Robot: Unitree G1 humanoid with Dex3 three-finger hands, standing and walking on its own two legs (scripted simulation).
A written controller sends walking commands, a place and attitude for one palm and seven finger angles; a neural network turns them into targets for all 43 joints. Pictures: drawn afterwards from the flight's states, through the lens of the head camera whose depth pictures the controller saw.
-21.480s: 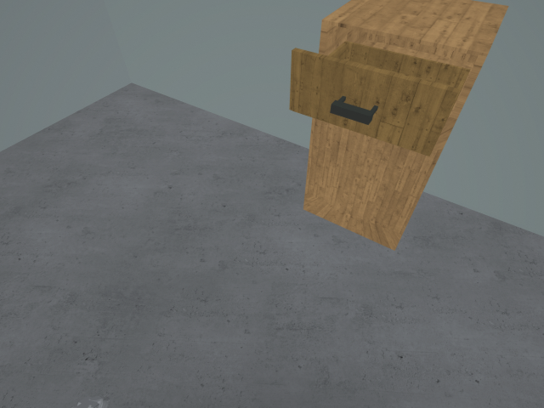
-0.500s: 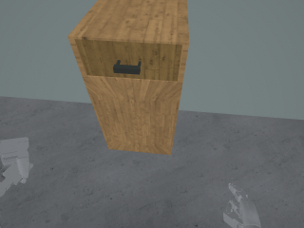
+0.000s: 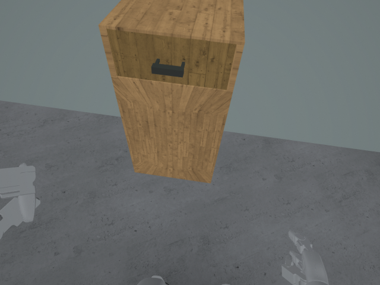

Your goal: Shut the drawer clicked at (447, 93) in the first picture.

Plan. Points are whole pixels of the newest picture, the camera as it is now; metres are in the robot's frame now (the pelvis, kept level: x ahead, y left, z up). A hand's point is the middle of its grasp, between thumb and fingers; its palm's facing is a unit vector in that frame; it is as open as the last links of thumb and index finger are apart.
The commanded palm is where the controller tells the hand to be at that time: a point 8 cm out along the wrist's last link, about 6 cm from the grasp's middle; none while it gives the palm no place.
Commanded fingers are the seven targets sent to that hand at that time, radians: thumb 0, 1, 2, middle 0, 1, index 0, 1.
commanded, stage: step back with the hand held close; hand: left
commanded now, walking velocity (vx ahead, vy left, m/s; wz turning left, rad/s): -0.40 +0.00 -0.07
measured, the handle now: (169, 66) +0.77 +0.11 +0.03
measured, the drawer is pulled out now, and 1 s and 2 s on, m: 0.00 0.00 0.00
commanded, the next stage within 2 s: stop stepping back and stand still in 0.22 s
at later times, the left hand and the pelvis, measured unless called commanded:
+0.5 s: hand (22, 260) +0.13 +0.21 +0.18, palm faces +0.22 -0.84 -0.49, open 3.2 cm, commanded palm +0.06 +0.26 +0.19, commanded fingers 0.00 0.90 0.90 -1.40 -1.60 -1.40 -1.60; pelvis -0.09 -0.01 +0.01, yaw -4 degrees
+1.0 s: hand out of the picture +0.06 +0.21 +0.19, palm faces +0.30 -0.84 -0.46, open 3.2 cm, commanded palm +0.01 +0.26 +0.19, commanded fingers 0.00 0.90 0.90 -1.40 -1.60 -1.40 -1.60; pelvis -0.14 -0.01 +0.01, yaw -3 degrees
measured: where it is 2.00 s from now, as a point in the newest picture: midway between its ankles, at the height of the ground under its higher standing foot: outside the picture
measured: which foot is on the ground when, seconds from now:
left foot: down 0.00-0.56, up 0.58-0.66, down 0.68-1.00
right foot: down 0.00-0.00, up 0.02-0.24, down 0.26-1.00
